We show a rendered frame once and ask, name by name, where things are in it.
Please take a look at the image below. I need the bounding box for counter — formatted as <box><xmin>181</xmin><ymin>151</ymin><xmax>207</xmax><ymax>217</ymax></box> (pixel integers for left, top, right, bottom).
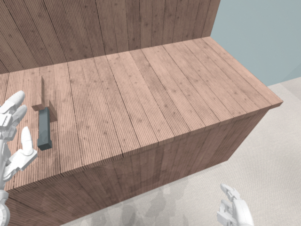
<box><xmin>0</xmin><ymin>0</ymin><xmax>283</xmax><ymax>226</ymax></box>

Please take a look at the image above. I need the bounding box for robot left hand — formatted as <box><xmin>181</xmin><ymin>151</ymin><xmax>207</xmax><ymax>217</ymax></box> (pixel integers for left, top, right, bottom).
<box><xmin>0</xmin><ymin>90</ymin><xmax>38</xmax><ymax>190</ymax></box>

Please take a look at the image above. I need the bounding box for robot right hand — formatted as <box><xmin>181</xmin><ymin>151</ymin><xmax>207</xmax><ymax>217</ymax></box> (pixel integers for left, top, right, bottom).
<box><xmin>217</xmin><ymin>183</ymin><xmax>254</xmax><ymax>226</ymax></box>

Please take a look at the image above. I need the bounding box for tap lever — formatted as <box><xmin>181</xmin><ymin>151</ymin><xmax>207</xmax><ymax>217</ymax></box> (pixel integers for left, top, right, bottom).
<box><xmin>37</xmin><ymin>107</ymin><xmax>52</xmax><ymax>151</ymax></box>

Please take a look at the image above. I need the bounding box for robot left forearm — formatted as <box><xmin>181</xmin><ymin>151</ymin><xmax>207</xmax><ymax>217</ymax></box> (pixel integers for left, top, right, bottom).
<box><xmin>0</xmin><ymin>190</ymin><xmax>10</xmax><ymax>226</ymax></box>

